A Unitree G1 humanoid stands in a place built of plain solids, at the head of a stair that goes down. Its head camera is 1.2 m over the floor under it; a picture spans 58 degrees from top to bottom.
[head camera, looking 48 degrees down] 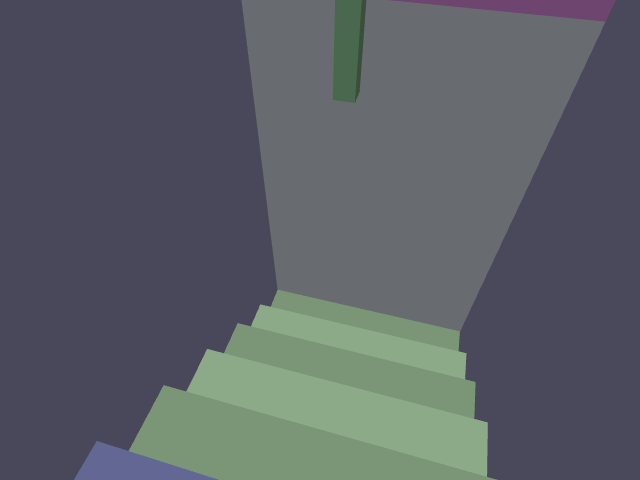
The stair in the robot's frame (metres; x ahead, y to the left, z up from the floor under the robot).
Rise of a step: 0.20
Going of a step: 0.25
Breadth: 1.10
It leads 15 degrees to the right of straight ahead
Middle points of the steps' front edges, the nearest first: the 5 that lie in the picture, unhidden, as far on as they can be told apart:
0.46 -0.01 -0.20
0.70 -0.07 -0.39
0.94 -0.14 -0.59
1.18 -0.20 -0.79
1.42 -0.27 -0.99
